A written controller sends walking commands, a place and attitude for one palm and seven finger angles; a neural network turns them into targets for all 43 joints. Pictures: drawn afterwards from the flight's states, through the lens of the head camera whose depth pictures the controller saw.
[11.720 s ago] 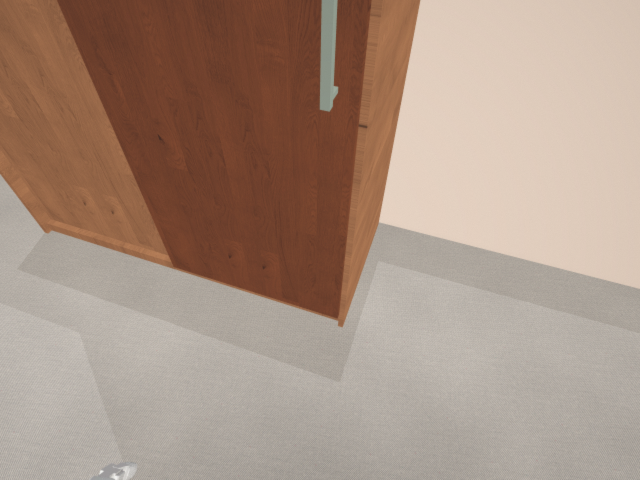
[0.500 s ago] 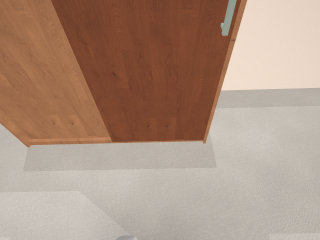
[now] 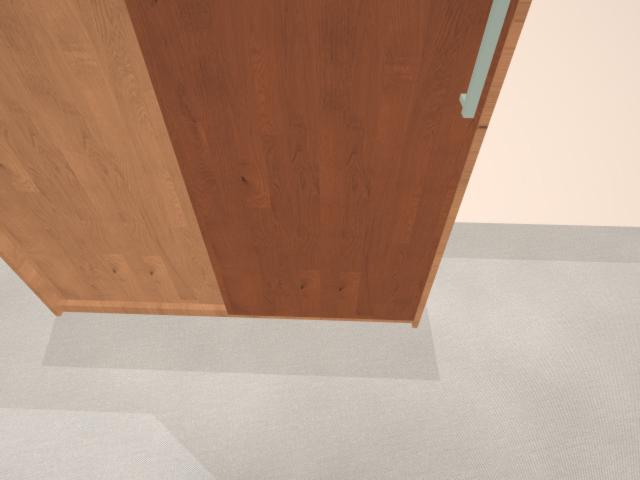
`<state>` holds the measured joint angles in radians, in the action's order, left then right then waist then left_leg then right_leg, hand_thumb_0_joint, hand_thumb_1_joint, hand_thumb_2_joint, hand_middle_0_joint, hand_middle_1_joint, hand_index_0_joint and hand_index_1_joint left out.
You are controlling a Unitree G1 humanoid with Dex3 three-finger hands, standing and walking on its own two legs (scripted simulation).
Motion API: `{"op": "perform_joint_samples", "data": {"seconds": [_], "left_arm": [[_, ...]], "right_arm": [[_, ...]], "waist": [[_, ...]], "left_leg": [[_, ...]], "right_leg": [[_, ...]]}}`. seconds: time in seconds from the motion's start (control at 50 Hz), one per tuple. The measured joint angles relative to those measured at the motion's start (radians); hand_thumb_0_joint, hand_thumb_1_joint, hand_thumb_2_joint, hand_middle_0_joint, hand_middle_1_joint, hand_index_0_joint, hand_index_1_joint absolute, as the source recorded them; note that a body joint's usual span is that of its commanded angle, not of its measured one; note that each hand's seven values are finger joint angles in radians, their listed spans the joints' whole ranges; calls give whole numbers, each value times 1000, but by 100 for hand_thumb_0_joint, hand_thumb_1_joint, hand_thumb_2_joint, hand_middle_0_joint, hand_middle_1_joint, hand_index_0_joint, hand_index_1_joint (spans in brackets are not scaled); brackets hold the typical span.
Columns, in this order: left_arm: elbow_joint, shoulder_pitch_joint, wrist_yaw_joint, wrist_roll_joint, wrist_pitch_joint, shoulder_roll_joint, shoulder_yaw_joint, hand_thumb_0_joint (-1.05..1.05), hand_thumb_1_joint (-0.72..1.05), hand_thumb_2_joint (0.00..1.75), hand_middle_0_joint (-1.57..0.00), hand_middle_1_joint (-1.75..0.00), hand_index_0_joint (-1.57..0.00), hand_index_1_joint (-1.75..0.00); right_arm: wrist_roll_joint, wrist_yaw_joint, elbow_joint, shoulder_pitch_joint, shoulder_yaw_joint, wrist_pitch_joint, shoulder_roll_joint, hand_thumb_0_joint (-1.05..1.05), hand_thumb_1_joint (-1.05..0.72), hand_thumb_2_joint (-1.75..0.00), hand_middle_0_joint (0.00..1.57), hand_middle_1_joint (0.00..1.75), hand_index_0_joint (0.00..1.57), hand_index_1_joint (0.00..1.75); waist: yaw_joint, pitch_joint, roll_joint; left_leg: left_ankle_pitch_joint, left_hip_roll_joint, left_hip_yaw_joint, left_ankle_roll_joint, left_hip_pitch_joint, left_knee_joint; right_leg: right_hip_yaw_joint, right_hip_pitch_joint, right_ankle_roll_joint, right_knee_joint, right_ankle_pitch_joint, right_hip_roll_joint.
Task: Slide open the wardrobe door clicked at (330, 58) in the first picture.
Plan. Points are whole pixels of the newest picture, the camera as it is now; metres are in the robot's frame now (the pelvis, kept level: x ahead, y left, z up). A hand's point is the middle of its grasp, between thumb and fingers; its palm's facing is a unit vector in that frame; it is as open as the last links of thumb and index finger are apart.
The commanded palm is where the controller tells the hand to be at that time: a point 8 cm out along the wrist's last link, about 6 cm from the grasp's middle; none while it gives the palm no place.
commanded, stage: take the last steps up to it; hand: right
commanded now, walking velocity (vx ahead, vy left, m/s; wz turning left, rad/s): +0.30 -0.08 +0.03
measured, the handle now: (485, 38) +0.75 -0.24 +0.23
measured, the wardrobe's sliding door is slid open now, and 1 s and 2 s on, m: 0.00 0.00 0.00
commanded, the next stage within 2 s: come to a stop and stand still in 0.48 s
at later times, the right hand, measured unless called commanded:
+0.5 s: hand (441, 406) +0.28 -0.18 -0.17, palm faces -0.09 +0.98 -0.17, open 7.4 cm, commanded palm none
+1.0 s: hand (478, 390) +0.32 -0.25 -0.19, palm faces +0.04 +0.97 -0.24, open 7.4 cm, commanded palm none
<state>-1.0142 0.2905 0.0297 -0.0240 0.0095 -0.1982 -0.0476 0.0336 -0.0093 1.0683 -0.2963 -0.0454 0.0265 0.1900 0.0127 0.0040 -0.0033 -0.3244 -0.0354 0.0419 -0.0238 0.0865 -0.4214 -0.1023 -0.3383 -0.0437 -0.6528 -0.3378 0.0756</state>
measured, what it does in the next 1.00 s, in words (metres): walks ahead: right foot, then left foot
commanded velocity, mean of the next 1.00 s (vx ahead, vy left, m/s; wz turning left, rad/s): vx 0.03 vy -0.02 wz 0.02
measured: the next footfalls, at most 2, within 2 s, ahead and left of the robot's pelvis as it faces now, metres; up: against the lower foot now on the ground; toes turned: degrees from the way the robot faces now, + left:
right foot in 0.02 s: +0.08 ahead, -0.12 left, +0.00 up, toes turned -8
left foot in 0.54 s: +0.32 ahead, +0.09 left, +0.00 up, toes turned +11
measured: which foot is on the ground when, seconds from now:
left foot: down 0.00-0.04, up 0.06-0.52, down 0.54-0.98, up 1.00-1.00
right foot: up 0.00-0.00, down 0.02-0.54, up 0.56-0.96, down 0.98-1.00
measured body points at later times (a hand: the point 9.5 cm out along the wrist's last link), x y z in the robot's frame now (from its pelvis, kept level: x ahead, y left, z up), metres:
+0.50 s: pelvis +0.17 -0.02 -0.01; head +0.20 -0.02 +0.44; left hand +0.04 +0.15 -0.16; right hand +0.29 -0.23 -0.15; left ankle +0.27 +0.09 -0.72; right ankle +0.04 -0.11 -0.74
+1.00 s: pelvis +0.26 -0.05 -0.01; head +0.29 -0.07 +0.43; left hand +0.37 +0.19 -0.14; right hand +0.32 -0.31 -0.17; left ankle +0.28 +0.08 -0.73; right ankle +0.30 -0.16 -0.74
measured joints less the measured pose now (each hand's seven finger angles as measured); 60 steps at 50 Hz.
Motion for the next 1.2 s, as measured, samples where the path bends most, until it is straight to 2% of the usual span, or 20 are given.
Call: {"op": "perform_joint_samples", "data": {"seconds": [0.02,0.04,0.1,0.14,0.18,0.26,0.36,0.44,0.52,0.56,0.6,0.64,0.68,0.78,0.9,0.96,1.0,1.06,1.12,1.2], "left_arm": [[9,2,0,1,-10,-1,1,1,91,90,-20,-30,-19,-30],[16,1,-4,-1,-23,0,2,1,91,90,-20,-30,-19,-30],[27,4,-19,-7,-47,9,7,1,91,90,-20,-30,-20,-30],[23,23,-30,-5,-54,21,12,1,91,90,-20,-30,-20,-30],[4,48,-37,-2,-60,37,20,0,91,90,-20,-30,-20,-30],[-45,103,-43,6,-69,71,31,0,91,90,-20,-30,-20,-30],[-97,154,-44,9,-69,106,35,1,91,90,-20,-30,-20,-30],[-122,179,-44,4,-68,117,34,1,91,90,-20,-30,-20,-30],[-142,200,-46,5,-63,114,31,1,91,90,-20,-30,-20,-30],[-155,208,-42,14,-55,116,28,1,90,90,-20,-30,-20,-30],[-153,178,-41,20,-37,108,21,1,91,90,-20,-30,-20,-30],[-136,138,-44,18,-24,93,15,1,91,90,-20,-30,-20,-30],[-108,90,-50,16,-10,73,11,1,91,90,-20,-30,-20,-30],[-22,-38,-49,13,23,26,-3,1,91,90,-20,-30,-19,-30],[50,-159,-41,14,31,-5,-8,0,91,90,-20,-30,-19,-30],[71,-177,-38,15,17,-4,-3,0,91,90,-20,-30,-19,-30],[76,-176,-38,10,5,5,1,0,91,90,-20,-30,-19,-30],[79,-176,-48,1,6,33,22,0,91,90,-20,-30,-19,-30],[80,-168,-57,1,5,54,33,0,91,90,-20,-30,-20,-30],[70,-143,-61,6,-2,66,33,1,90,90,-20,-30,-20,-30]], "right_arm": [[-1,1,10,-15,-3,-5,3,0,-91,-90,20,30,20,30],[-3,2,18,-27,-7,-13,8,0,-91,-90,20,30,20,30],[-4,2,44,-47,-10,-43,11,0,-91,-90,20,30,20,30],[0,9,51,-42,-10,-48,13,1,-91,-90,20,30,20,30],[4,14,42,-26,-12,-42,14,1,-91,-90,20,30,20,30],[4,16,8,20,-13,-31,7,1,-91,-90,20,30,20,30],[1,13,-21,93,-10,-31,-14,1,-91,-90,20,30,19,30],[-1,12,-40,152,-4,-28,-36,1,-91,-90,20,30,19,30],[1,12,-64,194,5,-5,-57,1,-90,-90,20,30,19,30],[4,9,-74,200,7,29,-61,0,-90,-90,20,30,20,30],[-3,3,-76,200,11,51,-69,0,-90,-90,20,30,20,30],[-8,-5,-70,186,16,50,-76,0,-90,-90,20,30,20,30],[-22,-27,-71,168,2,49,-77,-2,-92,-90,20,30,20,30],[-8,-38,-69,151,5,6,-37,-3,-94,-90,20,30,20,30],[1,-32,-79,131,1,-35,-5,-1,-92,-90,20,30,20,30],[-2,-32,-86,115,-4,-47,13,0,-91,-90,20,30,20,30],[-10,-34,-88,108,-7,-59,29,0,-91,-90,20,30,20,30],[-9,-37,-87,101,-16,-78,50,0,-91,-90,20,30,20,30],[-7,-27,-87,87,-24,-79,62,0,-91,-90,20,30,20,30],[-6,-16,-78,56,-24,-84,64,0,-91,-90,20,30,20,30]], "waist": [[1,2,-2],[1,1,-11],[-3,-2,-19],[-13,-3,-16],[-15,-7,-19],[-13,-16,-20],[-26,-38,-19],[-50,-63,-11],[-67,-83,12],[-58,-85,14],[-56,-99,23],[-49,-99,26],[-39,-88,31],[-20,-77,37],[8,-105,22],[13,-102,6],[17,-100,-15],[24,-106,-40],[21,-103,-50],[13,-83,-49]], "left_leg": [[-23,-5,0,-8,4,-27],[-58,-17,-5,-1,21,-78],[-159,-17,-20,33,164,-432],[-108,-19,-5,44,265,-628],[-32,-30,8,39,342,-709],[63,-53,20,14,443,-690],[111,-73,34,-4,488,-536],[115,-64,55,8,464,-376],[126,-19,89,37,373,-213],[162,-4,101,64,323,-176],[109,0,117,89,309,-219],[90,1,126,93,269,-191],[107,3,130,80,233,-134],[116,-8,119,74,205,-82],[97,-29,98,43,199,-108],[68,-38,98,19,212,-158],[-32,-39,77,5,247,-254],[-185,24,-27,-3,331,-538],[-135,58,-66,-17,383,-739],[-85,49,-78,-36,369,-766]], "right_leg": [[-7,28,4,55,15,-3],[-18,38,26,73,56,-13],[-53,52,85,45,26,-25],[-63,94,96,97,25,-35],[-69,146,98,173,48,-52],[-73,239,107,299,77,-79],[-75,329,102,365,58,-98],[-78,381,86,355,2,-94],[-80,405,57,262,-100,-63],[-70,347,50,69,-163,-36],[-6,210,48,-256,-196,-28],[30,85,42,-454,-160,-27],[46,-9,27,-474,-114,-13],[72,-123,-4,-313,-61,-1],[73,-112,-15,-200,-52,-25],[55,-22,-9,-10,79,-30],[45,-3,37,21,106,-34],[35,5,73,26,68,-28],[35,21,72,98,113,-20],[27,35,75,176,167,-8]]}}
